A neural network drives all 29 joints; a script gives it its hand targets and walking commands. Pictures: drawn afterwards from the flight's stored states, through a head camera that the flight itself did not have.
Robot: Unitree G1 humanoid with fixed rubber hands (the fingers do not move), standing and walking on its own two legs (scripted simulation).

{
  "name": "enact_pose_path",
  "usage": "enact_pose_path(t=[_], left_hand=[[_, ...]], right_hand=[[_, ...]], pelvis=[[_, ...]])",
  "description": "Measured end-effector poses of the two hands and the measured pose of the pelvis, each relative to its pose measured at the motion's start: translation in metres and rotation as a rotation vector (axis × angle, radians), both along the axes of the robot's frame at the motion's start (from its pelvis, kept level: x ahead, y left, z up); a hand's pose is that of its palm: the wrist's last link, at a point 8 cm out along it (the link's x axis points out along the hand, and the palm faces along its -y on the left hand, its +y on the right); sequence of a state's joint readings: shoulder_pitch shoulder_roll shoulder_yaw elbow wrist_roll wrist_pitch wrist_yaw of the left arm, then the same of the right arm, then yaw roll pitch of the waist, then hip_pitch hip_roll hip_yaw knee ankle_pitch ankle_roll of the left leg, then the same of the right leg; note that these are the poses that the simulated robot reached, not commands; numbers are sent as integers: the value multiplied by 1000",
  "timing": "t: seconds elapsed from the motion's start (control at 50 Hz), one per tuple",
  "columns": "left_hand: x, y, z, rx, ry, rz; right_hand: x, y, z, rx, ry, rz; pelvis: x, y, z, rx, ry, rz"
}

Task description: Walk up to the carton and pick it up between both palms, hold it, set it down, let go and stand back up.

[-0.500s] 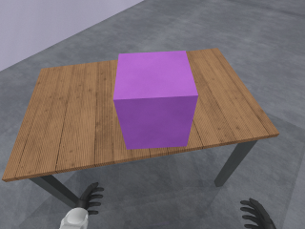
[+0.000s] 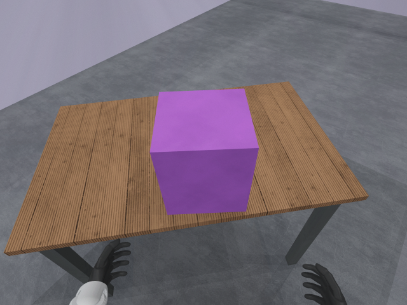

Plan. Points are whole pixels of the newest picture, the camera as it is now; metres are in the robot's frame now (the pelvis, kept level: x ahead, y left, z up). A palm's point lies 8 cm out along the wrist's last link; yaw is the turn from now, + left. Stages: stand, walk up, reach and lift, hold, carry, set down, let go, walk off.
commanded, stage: reach and lift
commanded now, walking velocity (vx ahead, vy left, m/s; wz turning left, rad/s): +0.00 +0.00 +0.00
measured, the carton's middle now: (204, 154) +0.48 +0.03 +0.00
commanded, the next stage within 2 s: none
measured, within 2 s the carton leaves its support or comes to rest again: neither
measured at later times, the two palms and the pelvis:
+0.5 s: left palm (95, 268) +0.22 +0.25 -0.04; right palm (316, 261) +0.23 -0.19 -0.05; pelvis +0.03 +0.01 +0.00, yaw +3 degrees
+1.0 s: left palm (103, 226) +0.29 +0.24 +0.00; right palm (306, 214) +0.31 -0.18 +0.00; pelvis +0.02 +0.01 +0.00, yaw +3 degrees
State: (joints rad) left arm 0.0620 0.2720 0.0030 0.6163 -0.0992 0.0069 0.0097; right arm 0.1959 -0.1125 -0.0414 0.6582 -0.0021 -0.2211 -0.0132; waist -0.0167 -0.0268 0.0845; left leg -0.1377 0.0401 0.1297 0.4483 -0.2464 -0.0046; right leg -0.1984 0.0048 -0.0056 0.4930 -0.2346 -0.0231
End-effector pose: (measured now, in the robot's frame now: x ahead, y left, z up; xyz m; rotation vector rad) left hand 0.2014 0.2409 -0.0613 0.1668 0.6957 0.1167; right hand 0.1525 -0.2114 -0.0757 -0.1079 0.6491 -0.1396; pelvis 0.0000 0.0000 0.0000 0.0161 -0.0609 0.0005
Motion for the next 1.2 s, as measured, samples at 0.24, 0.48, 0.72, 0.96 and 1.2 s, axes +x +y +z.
enact_pose_path(t=[0.24, 0.48, 0.72, 0.96, 1.2], left_hand=[[10, 0, 7, -38, -127, 17], [15, 9, 18, -47, -266, 36], [49, 2, 40, -82, -421, 22], [79, -1, 57, -98, -438, 38], [113, 1, 84, -91, -447, 45]], right_hand=[[48, 11, 17, 27, -109, 32], [77, 21, 26, 58, -219, 50], [115, 25, 49, 87, -378, 51], [152, 32, 71, 103, -391, 54], [186, 36, 97, 109, -381, 74]], pelvis=[[23, 7, 4, -17, 4, 31], [34, 12, 2, -32, 15, 53], [29, 12, -3, -32, 25, 51], [19, 7, -2, -28, 48, 53], [13, 2, 2, -28, 92, 62]])
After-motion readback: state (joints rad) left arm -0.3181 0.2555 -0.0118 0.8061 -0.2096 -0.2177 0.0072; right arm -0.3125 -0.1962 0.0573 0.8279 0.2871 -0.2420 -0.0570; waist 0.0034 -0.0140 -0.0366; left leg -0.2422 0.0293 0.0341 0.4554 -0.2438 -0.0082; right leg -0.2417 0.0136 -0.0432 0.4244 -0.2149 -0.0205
